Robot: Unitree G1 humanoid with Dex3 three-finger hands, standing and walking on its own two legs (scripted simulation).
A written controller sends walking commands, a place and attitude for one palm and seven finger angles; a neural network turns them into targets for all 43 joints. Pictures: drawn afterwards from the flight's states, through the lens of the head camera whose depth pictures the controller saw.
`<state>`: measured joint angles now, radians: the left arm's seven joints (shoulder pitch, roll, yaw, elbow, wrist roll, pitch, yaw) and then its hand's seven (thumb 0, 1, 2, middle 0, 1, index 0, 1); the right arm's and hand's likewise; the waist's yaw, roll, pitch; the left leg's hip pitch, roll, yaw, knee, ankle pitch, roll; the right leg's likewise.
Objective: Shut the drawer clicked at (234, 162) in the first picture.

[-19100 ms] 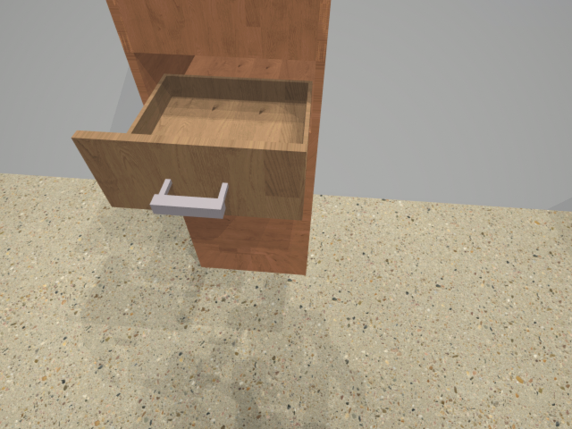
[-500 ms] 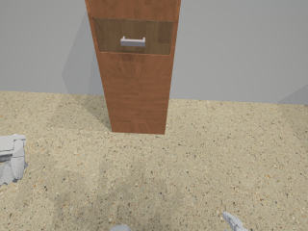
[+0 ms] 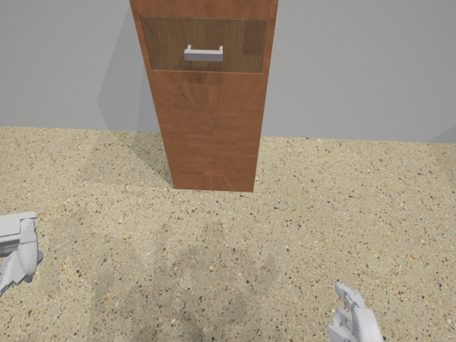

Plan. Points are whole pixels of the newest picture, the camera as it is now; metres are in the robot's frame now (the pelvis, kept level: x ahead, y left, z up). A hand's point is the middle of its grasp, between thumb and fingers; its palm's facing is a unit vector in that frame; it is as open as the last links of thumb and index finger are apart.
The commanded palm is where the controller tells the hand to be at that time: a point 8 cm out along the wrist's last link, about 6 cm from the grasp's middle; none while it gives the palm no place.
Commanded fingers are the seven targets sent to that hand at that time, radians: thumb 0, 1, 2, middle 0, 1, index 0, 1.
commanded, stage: stop stepping back and stand still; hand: left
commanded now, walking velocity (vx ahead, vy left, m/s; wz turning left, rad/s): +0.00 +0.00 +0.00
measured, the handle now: (204, 51) +0.93 +0.13 +0.04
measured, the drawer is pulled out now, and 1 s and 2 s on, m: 0.00 0.00 0.00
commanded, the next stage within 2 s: let the arm hang, fingers relaxed in 0.76 s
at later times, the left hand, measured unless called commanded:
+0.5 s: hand (7, 273) +0.17 +0.26 +0.16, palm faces +0.35 -0.81 -0.47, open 3.3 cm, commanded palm +0.11 +0.30 +0.18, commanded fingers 0.00 0.90 0.90 -1.40 -1.60 -1.40 -1.60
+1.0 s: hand (57, 327) +0.15 +0.29 -0.03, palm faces +0.10 -0.88 -0.46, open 3.1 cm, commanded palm none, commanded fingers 0.00 0.90 0.90 -1.08 -1.25 -1.08 -1.25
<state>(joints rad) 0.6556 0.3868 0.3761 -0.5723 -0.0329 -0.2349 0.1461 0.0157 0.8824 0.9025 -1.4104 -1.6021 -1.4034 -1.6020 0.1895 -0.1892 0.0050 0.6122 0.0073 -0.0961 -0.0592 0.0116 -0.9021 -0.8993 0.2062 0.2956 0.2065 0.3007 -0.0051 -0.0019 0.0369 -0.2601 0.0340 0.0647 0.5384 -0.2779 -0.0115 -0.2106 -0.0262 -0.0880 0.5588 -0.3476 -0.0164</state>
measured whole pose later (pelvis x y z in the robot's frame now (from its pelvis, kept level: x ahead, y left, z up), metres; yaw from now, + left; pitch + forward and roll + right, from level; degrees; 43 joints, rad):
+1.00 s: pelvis -0.04 +0.04 +0.00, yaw +1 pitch +1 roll -1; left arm 0.30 0.34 0.11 0.28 0.03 -0.02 0.02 0.01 0.90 0.90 -1.35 -1.54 -1.34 -1.54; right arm 0.12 -0.30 0.00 0.79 -0.01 -0.04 0.02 0.01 -0.90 -0.90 0.21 0.30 0.21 0.30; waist 0.00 0.09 0.00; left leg -0.36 0.00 0.06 0.57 -0.23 0.05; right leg -0.29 -0.06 -0.10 0.56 -0.28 0.03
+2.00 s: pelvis -0.02 +0.01 +0.01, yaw +1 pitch -2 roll +0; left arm 0.18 0.18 0.02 1.14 0.01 -0.01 0.02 0.01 0.90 0.90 -0.21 -0.30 -0.20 -0.30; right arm 0.21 -0.18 -0.02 1.14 -0.02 0.00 -0.02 0.00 -0.91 -0.90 0.20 0.29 0.20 0.30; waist -0.01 0.01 0.06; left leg -0.20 0.01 0.05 0.40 -0.17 0.01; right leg -0.14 -0.03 -0.11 0.40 -0.23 0.00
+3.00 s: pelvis +0.00 +0.00 +0.02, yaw +1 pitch -1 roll +0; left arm 0.11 0.30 0.02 1.14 0.01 -0.02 0.01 0.01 0.90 0.90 -0.21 -0.30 -0.20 -0.30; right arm 0.12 -0.30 -0.01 1.13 -0.01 0.00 -0.01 0.00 -0.90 -0.90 0.21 0.30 0.21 0.30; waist -0.01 0.02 0.06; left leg -0.14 0.02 0.05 0.32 -0.16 -0.01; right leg -0.07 -0.02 -0.10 0.31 -0.22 -0.01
